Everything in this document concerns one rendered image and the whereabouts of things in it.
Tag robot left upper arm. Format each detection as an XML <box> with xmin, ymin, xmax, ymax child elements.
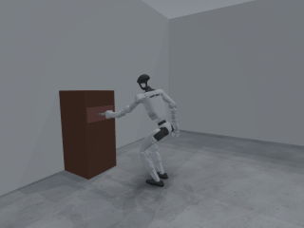
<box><xmin>127</xmin><ymin>93</ymin><xmax>145</xmax><ymax>113</ymax></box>

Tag cabinet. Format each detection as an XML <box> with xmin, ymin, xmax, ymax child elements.
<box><xmin>59</xmin><ymin>90</ymin><xmax>117</xmax><ymax>180</ymax></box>

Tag robot right forearm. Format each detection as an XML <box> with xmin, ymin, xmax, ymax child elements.
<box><xmin>170</xmin><ymin>106</ymin><xmax>178</xmax><ymax>124</ymax></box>

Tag robot left forearm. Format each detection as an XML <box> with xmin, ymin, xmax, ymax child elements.
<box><xmin>110</xmin><ymin>106</ymin><xmax>129</xmax><ymax>118</ymax></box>

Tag humanoid robot head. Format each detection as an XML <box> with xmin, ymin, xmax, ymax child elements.
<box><xmin>137</xmin><ymin>74</ymin><xmax>156</xmax><ymax>92</ymax></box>

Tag left robot shin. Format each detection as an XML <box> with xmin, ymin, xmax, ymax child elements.
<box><xmin>139</xmin><ymin>152</ymin><xmax>160</xmax><ymax>181</ymax></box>

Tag robot left hand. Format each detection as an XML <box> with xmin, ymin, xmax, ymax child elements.
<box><xmin>105</xmin><ymin>110</ymin><xmax>113</xmax><ymax>119</ymax></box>

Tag drawer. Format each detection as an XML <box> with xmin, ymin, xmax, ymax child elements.
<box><xmin>86</xmin><ymin>104</ymin><xmax>114</xmax><ymax>124</ymax></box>

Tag robot right upper arm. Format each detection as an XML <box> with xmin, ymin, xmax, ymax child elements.
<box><xmin>157</xmin><ymin>89</ymin><xmax>176</xmax><ymax>109</ymax></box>

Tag robot right hand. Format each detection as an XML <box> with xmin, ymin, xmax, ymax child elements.
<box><xmin>172</xmin><ymin>123</ymin><xmax>180</xmax><ymax>138</ymax></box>

